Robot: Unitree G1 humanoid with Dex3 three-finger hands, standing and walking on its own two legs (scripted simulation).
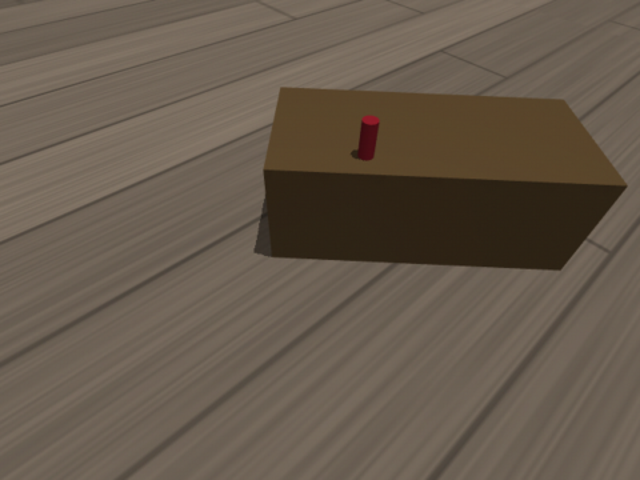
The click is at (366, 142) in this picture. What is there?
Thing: squat round
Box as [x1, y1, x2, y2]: [358, 115, 379, 160]
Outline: 370,115 364,116 362,118 358,148 358,156 361,159 365,160 371,159 373,157 379,120 378,118
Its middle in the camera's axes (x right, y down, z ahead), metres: +0.16 -0.34 +1.29
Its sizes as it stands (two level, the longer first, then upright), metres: 0.056 0.056 0.136
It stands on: a support 0.45 m high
